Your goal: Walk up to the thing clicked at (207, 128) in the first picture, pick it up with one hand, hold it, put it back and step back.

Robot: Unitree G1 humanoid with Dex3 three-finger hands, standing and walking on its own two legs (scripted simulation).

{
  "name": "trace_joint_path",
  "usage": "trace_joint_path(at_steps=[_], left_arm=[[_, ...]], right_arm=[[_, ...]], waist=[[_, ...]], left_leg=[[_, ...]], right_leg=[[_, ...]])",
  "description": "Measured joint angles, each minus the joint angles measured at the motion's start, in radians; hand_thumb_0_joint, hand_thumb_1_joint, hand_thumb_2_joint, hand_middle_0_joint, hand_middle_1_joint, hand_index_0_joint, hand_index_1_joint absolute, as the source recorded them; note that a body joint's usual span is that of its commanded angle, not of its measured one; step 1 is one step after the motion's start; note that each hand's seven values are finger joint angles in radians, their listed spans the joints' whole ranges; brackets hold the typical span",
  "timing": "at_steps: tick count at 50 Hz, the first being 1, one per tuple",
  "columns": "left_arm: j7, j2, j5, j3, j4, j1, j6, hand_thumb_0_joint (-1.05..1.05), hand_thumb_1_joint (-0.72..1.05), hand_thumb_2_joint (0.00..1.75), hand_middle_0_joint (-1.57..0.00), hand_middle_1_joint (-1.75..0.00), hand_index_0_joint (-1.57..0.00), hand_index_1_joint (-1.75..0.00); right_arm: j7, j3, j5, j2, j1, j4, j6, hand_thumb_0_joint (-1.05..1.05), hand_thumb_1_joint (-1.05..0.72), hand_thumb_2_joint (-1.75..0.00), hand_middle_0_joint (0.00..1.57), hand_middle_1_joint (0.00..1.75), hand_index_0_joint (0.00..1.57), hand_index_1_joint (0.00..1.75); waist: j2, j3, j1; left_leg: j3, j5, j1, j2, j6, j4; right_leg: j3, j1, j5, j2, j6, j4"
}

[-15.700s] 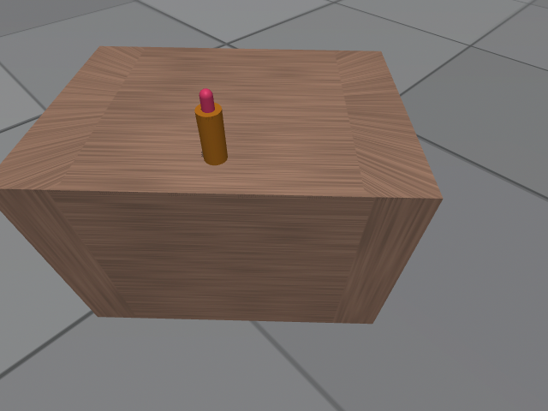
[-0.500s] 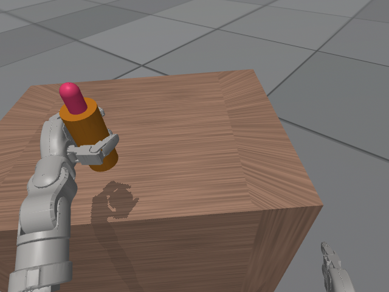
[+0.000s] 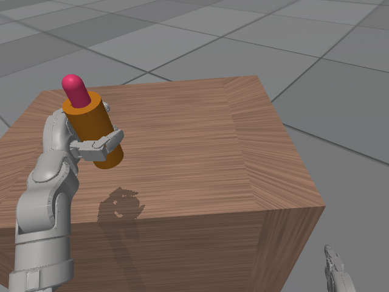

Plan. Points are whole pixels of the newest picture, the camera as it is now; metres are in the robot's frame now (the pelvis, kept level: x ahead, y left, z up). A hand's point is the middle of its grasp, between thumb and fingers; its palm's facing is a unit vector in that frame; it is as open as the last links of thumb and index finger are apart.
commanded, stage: hold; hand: left
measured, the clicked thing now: (92, 123) +0.35 +0.18 +0.24
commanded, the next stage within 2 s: none
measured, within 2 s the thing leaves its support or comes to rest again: neither
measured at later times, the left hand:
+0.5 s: hand (97, 122) +0.35 +0.17 +0.24, palm faces +0.14 -0.99 +0.00, open 8.4 cm
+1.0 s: hand (97, 128) +0.34 +0.17 +0.23, palm faces +0.15 -0.99 +0.00, open 8.4 cm
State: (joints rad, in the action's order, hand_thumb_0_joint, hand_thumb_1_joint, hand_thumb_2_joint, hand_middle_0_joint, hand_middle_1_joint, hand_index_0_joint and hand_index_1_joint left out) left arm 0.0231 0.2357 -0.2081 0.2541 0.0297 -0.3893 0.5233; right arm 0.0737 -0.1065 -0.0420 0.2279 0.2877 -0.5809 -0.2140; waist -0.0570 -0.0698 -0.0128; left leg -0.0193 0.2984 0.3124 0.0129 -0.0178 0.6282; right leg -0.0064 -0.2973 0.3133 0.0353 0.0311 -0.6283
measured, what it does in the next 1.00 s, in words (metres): stands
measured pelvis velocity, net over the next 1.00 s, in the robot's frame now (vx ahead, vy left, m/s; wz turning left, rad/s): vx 0.01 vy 0.00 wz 0.01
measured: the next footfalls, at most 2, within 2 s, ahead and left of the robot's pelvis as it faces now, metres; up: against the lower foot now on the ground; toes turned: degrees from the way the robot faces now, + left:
none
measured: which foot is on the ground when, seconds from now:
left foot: down 0.00-1.00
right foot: down 0.00-1.00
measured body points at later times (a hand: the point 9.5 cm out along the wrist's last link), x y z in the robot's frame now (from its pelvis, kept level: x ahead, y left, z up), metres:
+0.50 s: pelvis +0.01 +0.00 +0.00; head -0.03 -0.03 +0.45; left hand +0.34 +0.22 +0.24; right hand +0.18 -0.25 -0.07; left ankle +0.02 +0.13 -0.73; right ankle +0.01 -0.14 -0.73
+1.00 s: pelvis +0.01 +0.00 +0.00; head -0.03 -0.03 +0.45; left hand +0.33 +0.22 +0.24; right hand +0.18 -0.26 -0.07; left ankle +0.02 +0.13 -0.73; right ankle +0.01 -0.14 -0.73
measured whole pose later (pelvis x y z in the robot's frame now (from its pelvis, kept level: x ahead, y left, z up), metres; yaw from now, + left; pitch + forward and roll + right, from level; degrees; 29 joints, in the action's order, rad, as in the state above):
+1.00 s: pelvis +0.01 +0.00 +0.00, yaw +1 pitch -1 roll +0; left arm 0.00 0.24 -0.23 0.27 0.16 -0.37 0.68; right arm 0.07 -0.10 -0.05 0.23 0.26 -0.61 -0.25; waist -0.07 -0.08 -0.02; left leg -0.03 0.30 0.29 0.01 -0.02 0.61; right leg 0.00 -0.27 0.32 0.04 0.03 -0.61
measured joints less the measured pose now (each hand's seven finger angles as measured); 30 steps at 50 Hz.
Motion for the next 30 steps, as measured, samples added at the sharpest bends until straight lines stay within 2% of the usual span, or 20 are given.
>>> trace_joint_path(at_steps=[12,23,30], left_arm=[[-0.002,0.008,-0.011,0.007,0.062,0.001,0.046,-0.02,-0.25,1.12,-0.77,-1.12,-0.84,-1.15],[-0.017,0.006,-0.02,0.011,0.069,-0.023,0.114,-0.02,-0.26,1.12,-0.77,-1.12,-0.84,-1.14],[-0.005,0.01,-0.024,0.018,0.087,-0.047,0.136,-0.02,-0.26,1.12,-0.78,-1.12,-0.84,-1.14]], right_arm=[[0.013,0.006,-0.001,-0.006,-0.02,-0.03,-0.033,-0.01,0.54,-0.05,0.05,0.05,0.05,0.05],[0.002,0.01,-0.007,-0.007,-0.02,-0.033,-0.04,-0.01,0.53,-0.05,0.05,0.05,0.05,0.05],[0.004,0.002,-0.008,-0.001,-0.025,-0.038,-0.044,-0.01,0.53,-0.05,0.05,0.05,0.05,0.05]], waist=[[-0.007,-0.007,-0.005],[-0.014,-0.012,-0.009],[-0.015,-0.007,-0.007]], left_leg=[[-0.002,0.003,-0.019,-0.001,0.001,-0.009],[-0.004,0.004,-0.029,-0.003,0.001,-0.018],[-0.004,0.003,-0.029,-0.003,0.0,-0.02]], right_leg=[[0.003,0.022,0.002,0.001,0.001,0.012],[0.006,0.032,0.006,0.004,0.001,0.019],[0.006,0.031,0.006,0.004,0.0,0.019]])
